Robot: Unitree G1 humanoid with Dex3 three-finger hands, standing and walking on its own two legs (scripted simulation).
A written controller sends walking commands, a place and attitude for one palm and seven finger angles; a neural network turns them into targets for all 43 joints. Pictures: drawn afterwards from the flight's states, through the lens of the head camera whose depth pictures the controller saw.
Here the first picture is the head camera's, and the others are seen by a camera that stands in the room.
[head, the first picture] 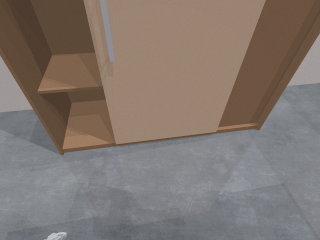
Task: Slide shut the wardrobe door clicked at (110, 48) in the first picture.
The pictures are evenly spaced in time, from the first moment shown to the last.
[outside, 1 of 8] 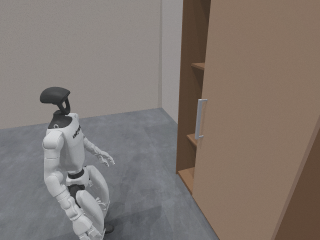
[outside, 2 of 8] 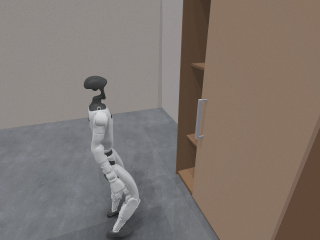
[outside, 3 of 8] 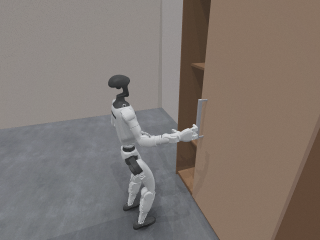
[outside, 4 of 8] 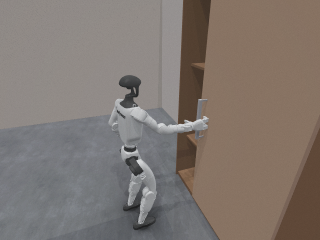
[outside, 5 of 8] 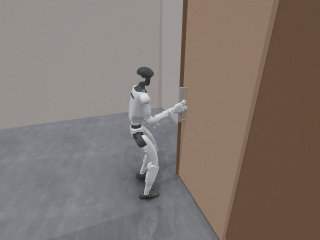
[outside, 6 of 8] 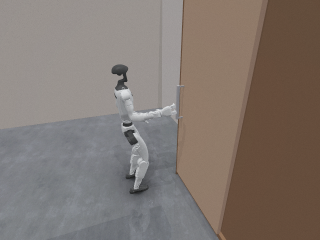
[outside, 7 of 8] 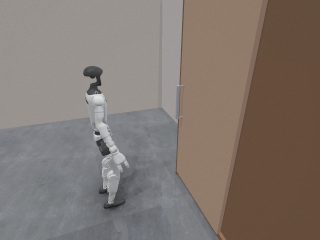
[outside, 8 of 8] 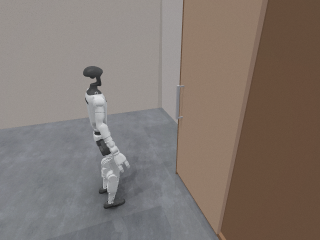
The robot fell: no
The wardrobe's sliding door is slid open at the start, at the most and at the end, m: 0.38 0.38 0.00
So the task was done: yes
